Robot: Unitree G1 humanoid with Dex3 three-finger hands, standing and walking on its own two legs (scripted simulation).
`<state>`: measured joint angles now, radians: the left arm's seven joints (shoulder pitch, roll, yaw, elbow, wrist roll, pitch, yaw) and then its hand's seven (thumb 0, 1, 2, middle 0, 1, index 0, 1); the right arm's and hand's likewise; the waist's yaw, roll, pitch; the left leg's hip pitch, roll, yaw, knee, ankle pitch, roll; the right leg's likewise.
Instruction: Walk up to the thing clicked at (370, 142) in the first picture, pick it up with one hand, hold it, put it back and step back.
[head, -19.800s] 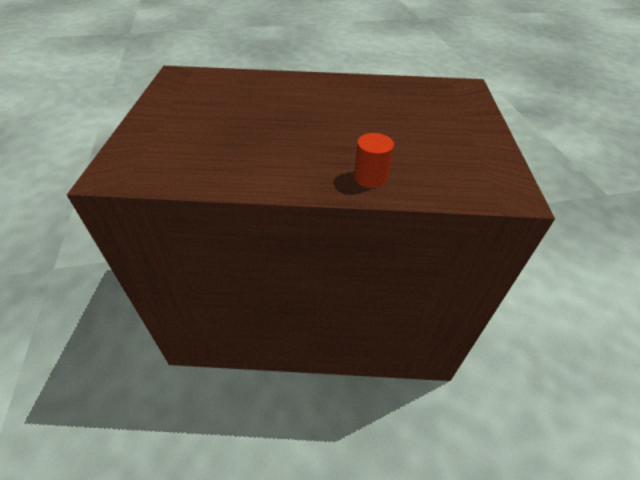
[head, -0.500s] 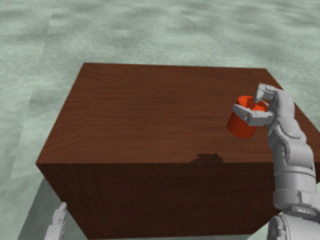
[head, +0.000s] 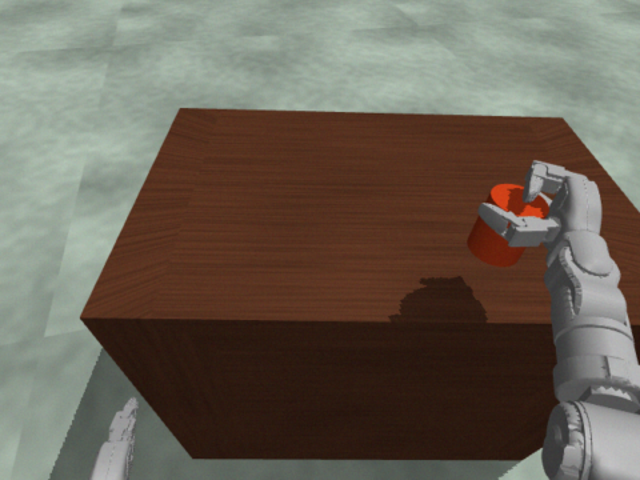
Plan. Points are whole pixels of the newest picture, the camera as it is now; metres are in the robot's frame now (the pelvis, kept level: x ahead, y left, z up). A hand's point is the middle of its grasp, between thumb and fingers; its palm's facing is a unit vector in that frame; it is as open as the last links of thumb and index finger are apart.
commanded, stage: crouch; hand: right
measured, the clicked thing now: (505, 225) +0.44 -0.20 +0.12
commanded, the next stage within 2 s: lower in 0.12 s
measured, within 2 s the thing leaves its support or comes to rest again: rests again in 1.00 s
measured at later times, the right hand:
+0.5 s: hand (505, 221) +0.46 -0.21 +0.11, palm faces +0.16 +0.99 +0.00, open 6.2 cm
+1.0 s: hand (496, 234) +0.47 -0.21 +0.08, palm faces +0.17 +0.99 +0.01, open 6.0 cm
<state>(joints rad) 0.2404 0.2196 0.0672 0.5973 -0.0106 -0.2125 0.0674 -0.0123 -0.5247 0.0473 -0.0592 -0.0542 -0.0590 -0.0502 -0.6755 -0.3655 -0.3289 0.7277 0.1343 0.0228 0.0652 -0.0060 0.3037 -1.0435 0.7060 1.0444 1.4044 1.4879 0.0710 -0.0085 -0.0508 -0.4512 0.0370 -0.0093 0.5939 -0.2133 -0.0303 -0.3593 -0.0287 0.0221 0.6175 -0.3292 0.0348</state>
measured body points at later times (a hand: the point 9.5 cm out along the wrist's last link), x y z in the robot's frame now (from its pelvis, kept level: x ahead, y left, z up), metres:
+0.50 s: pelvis +0.00 +0.00 -0.01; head +0.04 -0.01 +0.44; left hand +0.14 +0.26 -0.07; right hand +0.45 -0.26 +0.12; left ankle +0.05 +0.14 -0.73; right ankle -0.01 -0.14 -0.73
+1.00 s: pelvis +0.01 +0.00 -0.02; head +0.07 -0.02 +0.43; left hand +0.15 +0.26 -0.07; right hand +0.46 -0.26 +0.08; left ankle +0.05 +0.14 -0.73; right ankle -0.01 -0.14 -0.73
